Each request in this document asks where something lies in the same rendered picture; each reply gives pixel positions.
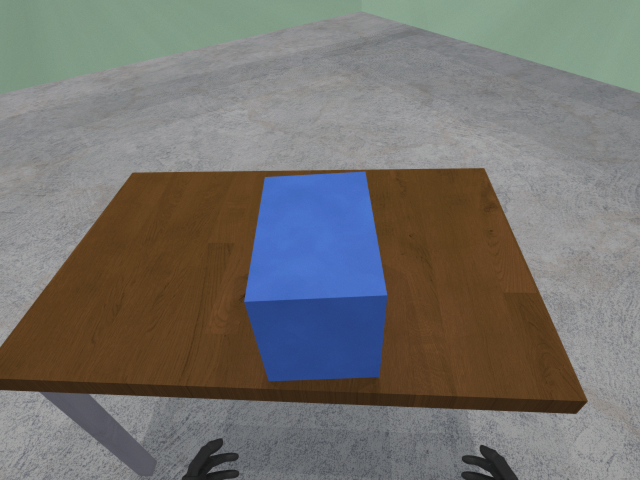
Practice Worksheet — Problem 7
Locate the right robot hand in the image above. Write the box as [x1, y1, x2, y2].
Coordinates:
[461, 445, 518, 480]

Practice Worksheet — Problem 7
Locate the carton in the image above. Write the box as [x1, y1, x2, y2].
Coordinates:
[244, 172, 387, 381]

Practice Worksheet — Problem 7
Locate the table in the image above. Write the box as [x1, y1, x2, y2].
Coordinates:
[0, 168, 588, 476]

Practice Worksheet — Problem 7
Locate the left robot hand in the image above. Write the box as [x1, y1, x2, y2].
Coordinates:
[182, 438, 239, 480]

